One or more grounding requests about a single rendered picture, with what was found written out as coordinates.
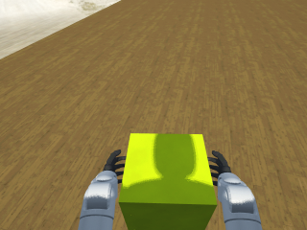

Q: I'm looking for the robot left hand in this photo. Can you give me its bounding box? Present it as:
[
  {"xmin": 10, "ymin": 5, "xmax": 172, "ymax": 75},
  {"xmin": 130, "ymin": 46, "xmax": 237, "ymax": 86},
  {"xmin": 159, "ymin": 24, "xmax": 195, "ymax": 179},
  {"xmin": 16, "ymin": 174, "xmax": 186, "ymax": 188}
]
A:
[{"xmin": 103, "ymin": 149, "xmax": 127, "ymax": 184}]

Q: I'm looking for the right robot forearm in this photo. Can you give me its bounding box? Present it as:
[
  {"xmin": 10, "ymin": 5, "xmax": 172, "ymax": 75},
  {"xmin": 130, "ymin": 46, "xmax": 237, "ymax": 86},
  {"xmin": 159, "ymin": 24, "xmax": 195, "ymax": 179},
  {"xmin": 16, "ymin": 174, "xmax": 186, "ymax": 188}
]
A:
[{"xmin": 217, "ymin": 172, "xmax": 263, "ymax": 230}]

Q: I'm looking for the left robot forearm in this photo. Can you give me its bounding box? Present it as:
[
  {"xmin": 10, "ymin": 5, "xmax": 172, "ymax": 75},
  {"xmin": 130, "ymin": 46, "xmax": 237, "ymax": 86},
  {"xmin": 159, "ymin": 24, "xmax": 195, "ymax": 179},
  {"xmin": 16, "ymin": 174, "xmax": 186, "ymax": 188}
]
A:
[{"xmin": 78, "ymin": 171, "xmax": 118, "ymax": 230}]

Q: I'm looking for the carton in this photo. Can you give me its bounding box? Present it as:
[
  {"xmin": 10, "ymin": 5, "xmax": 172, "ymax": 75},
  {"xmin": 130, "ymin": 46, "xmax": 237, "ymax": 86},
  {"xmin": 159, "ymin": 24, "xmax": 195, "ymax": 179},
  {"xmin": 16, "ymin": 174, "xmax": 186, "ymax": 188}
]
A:
[{"xmin": 118, "ymin": 133, "xmax": 218, "ymax": 230}]

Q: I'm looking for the robot right hand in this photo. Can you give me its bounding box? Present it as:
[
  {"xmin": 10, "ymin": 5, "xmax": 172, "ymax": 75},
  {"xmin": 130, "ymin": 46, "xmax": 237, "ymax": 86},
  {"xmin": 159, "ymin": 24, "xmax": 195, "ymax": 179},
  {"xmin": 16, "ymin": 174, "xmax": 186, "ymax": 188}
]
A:
[{"xmin": 207, "ymin": 150, "xmax": 231, "ymax": 186}]

